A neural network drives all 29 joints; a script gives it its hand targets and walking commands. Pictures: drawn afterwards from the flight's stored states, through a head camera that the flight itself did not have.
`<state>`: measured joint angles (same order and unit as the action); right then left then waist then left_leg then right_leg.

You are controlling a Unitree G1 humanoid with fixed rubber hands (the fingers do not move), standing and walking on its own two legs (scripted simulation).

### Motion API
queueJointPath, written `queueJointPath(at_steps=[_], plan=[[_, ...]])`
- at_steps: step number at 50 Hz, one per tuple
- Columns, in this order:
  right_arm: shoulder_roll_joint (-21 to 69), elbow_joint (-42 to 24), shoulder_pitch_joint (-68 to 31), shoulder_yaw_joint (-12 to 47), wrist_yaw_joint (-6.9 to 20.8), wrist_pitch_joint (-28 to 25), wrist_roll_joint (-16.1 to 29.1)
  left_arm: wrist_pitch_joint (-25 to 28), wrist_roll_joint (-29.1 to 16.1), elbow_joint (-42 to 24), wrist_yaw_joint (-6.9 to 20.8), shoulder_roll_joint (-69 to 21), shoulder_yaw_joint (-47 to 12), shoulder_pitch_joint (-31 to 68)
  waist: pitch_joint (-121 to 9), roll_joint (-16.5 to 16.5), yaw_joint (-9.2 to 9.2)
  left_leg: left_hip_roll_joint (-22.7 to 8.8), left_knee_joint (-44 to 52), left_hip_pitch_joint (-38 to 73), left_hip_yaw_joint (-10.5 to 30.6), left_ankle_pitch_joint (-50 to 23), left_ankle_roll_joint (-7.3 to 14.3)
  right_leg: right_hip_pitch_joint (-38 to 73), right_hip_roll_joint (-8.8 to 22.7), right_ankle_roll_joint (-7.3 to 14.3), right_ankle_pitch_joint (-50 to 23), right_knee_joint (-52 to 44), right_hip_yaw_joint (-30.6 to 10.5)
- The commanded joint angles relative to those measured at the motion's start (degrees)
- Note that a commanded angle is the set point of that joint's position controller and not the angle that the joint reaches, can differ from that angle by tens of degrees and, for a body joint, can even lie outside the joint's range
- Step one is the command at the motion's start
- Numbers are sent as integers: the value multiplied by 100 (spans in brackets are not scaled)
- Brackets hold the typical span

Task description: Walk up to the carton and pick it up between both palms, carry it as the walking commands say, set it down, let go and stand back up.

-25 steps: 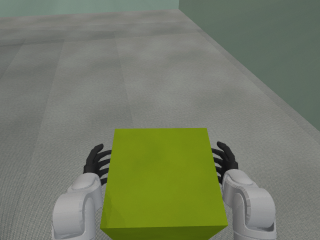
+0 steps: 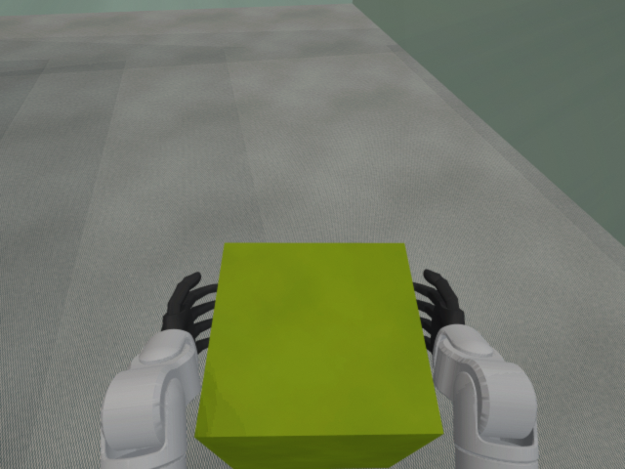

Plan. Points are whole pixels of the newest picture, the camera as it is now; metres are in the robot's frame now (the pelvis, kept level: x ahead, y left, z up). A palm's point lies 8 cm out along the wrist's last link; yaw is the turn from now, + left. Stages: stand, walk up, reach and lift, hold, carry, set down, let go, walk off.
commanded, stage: carry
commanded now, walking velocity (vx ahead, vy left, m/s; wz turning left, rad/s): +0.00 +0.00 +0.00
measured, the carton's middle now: (313, 365) +0.24 +0.00 +0.02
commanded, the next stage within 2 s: hold in 1.70 s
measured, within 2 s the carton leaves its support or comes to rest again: neither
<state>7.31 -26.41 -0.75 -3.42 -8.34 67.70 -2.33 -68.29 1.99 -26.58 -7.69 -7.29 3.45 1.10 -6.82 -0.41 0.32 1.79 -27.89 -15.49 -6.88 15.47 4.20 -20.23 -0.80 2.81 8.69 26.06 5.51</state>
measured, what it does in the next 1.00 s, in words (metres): stands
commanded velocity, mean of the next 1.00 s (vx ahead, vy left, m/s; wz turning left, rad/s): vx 0.00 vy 0.00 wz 0.00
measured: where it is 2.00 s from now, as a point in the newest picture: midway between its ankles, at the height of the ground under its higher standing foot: outside the picture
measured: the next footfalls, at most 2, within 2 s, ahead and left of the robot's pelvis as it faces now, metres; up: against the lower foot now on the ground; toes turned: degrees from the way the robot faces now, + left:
none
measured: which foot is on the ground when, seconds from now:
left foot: down 0.00-1.00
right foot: down 0.00-1.00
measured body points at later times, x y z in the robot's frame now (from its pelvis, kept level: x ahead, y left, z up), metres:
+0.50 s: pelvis +0.01 +0.01 +0.00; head +0.00 +0.02 +0.45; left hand +0.28 +0.17 +0.07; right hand +0.28 -0.14 +0.07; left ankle -0.01 +0.07 -0.74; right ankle +0.05 -0.09 -0.74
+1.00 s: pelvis +0.02 +0.00 +0.00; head +0.02 +0.01 +0.45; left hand +0.30 +0.16 +0.05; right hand +0.30 -0.15 +0.05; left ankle -0.01 +0.07 -0.74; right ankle +0.05 -0.09 -0.74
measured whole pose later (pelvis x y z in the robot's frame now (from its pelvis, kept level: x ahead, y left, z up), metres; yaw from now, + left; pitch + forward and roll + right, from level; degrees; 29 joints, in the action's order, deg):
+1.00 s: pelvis +0.02 +0.00 +0.00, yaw +0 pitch +3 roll -1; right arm 7.4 -8.8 -5.6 -5.8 -5.1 53.7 -6.6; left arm -54.0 5.7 -8.8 -5.1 -7.4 5.6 5.8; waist -4.8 0.0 0.3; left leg 2.0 -29.5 -14.1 -6.5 18.5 4.5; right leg -19.3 -0.5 2.5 12.4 29.0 5.7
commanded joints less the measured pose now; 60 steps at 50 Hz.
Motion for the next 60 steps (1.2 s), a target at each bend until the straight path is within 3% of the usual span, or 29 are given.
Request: queueJointPath(at_steps=[1,8,23,44,60], plan=[[4453,-649,-2313,3550,654,-83,1530,96,-1502,-588,648,-4339,-3517,2316,-1000,136,1,-1003,537,107,911,-1094,-202,710,741,-19,-506,-94,-748],[4511,-619,-2357,3542,689,-98,1502,119,-1513,-536,685,-4425,-3492,2365,-1040,143,-9,-1020,445,199,913,-1472,-205,676,724,1,-497,59,-678],[4500,-65,-2533,3269,806,-442,1236,482,-1324,8,793,-4467,-3267,2587,-1068,127,-25,-1006,419,307,908,-1536,-168,641,717,27,-429,107,-617],[4394,990,-2772,2820,1044,-1384,803,1407,-853,1028,975,-4321,-2842,2777,-1123,113,7,-999,341,425,889,-1399,-87,773,729,116,-662,91,-633],[4155,1399,-2709,2645,1121,-2016,574,2043,-644,1452,1040,-4035,-2663,2702,-1213,79,6,-979,223,580,798,-1460,-77,850,811,142,-1013,63,-658]])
